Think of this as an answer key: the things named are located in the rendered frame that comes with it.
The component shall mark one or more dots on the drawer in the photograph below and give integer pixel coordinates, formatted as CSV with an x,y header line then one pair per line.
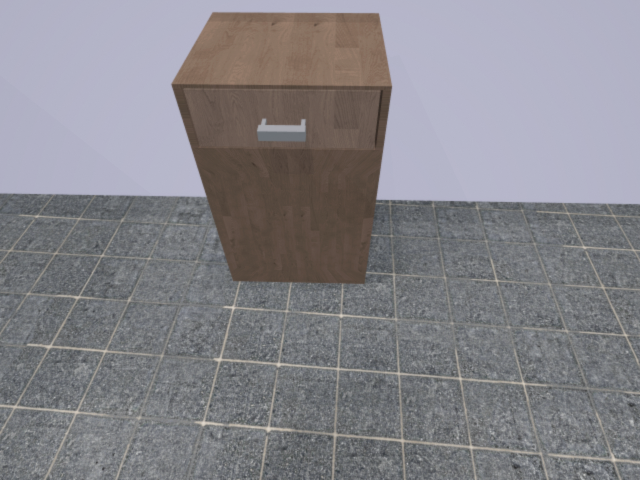
x,y
334,118

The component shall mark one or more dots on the cabinet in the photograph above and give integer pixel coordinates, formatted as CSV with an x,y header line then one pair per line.
x,y
290,214

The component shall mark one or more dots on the handle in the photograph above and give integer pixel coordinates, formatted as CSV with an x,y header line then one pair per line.
x,y
282,132

